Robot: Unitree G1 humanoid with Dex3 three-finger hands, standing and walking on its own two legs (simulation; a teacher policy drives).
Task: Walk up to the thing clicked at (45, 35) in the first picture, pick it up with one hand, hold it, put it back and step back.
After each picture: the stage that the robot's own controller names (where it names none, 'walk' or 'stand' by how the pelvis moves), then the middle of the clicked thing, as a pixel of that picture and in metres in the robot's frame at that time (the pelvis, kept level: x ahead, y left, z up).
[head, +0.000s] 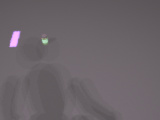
stand; (44, 39) +1.46 +0.48 -0.72
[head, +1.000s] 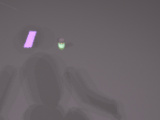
walk; (61, 43) +1.36 +0.21 -0.70
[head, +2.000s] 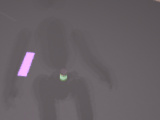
walk; (63, 74) +0.86 +0.13 -0.71
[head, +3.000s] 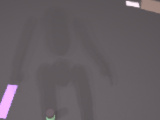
walk; (50, 115) +0.50 +0.18 -0.71
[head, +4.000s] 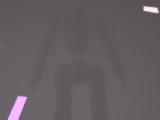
stand; out of the picture +0.40 +0.20 -0.72
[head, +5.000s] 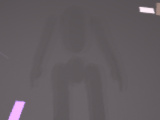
stand; out of the picture +0.38 +0.20 -0.73
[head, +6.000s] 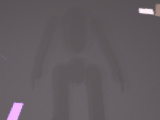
stand; out of the picture +0.37 +0.21 -0.73
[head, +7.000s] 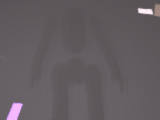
stand; out of the picture +0.37 +0.21 -0.73
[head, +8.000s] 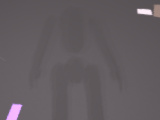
stand; out of the picture +0.36 +0.21 -0.73
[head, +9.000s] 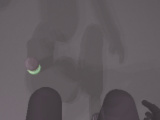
go down; (33, 66) +0.44 +0.23 -0.39
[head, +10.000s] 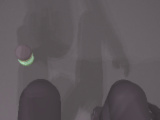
go down; (25, 55) +0.45 +0.24 -0.30
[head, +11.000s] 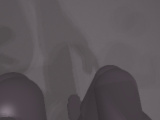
close in; out of the picture +0.44 +0.27 -0.23
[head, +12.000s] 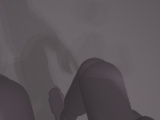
close; out of the picture +0.44 +0.29 -0.23
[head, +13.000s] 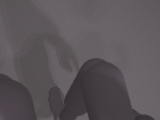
lift; out of the picture +0.43 +0.29 -0.23
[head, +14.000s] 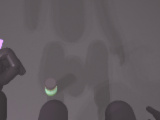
lift; (50, 87) +0.40 +0.18 -0.45
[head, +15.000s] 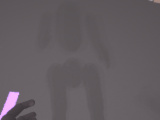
hold; out of the picture +0.33 +0.17 -0.66
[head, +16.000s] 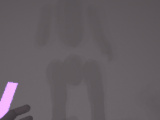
stand; out of the picture +0.34 +0.17 -0.63
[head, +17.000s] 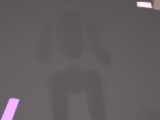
stand; out of the picture +0.33 +0.17 -0.66
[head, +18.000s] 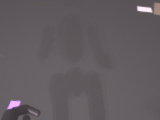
crouch; out of the picture +0.34 +0.17 -0.66
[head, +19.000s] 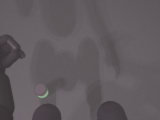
crouch; (41, 90) +0.39 +0.19 -0.47
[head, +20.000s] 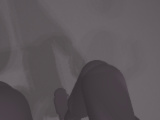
lower; out of the picture +0.40 +0.24 -0.24
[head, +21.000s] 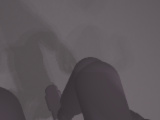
lower; out of the picture +0.39 +0.26 -0.23
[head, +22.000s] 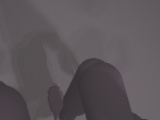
lower; out of the picture +0.39 +0.26 -0.23
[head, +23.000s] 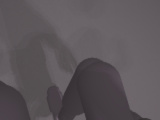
lower; out of the picture +0.39 +0.26 -0.23
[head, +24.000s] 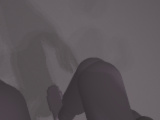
loosen; out of the picture +0.39 +0.26 -0.23
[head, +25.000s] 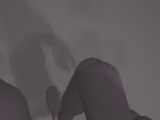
withdraw; out of the picture +0.37 +0.24 -0.23
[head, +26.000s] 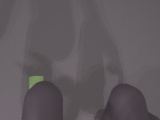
walk; (36, 89) +0.32 +0.19 -0.34
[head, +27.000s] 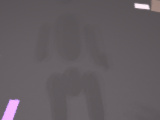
stand; out of the picture +0.24 +0.18 -0.68
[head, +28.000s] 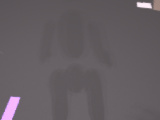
stand; out of the picture +0.25 +0.21 -0.69
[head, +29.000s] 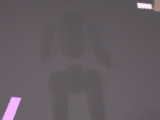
stand; out of the picture +0.25 +0.22 -0.69
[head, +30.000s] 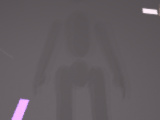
stand; out of the picture +0.26 +0.22 -0.75
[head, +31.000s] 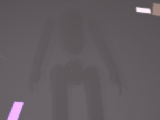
stand; out of the picture +0.24 +0.23 -0.75
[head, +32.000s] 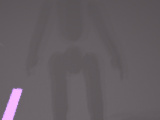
walk; out of the picture +0.24 +0.22 -0.74
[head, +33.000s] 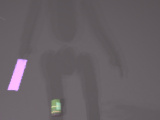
walk; (56, 108) +0.43 +0.18 -0.72
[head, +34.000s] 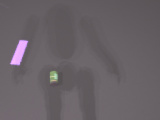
walk; (53, 78) +0.72 +0.23 -0.73
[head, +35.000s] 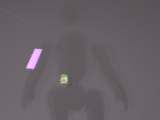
stand; (64, 81) +0.86 +0.20 -0.74
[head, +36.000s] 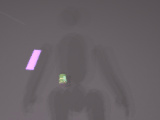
stand; (62, 80) +0.89 +0.21 -0.75
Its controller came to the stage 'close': yes
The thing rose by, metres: 0.01
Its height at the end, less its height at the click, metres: -0.02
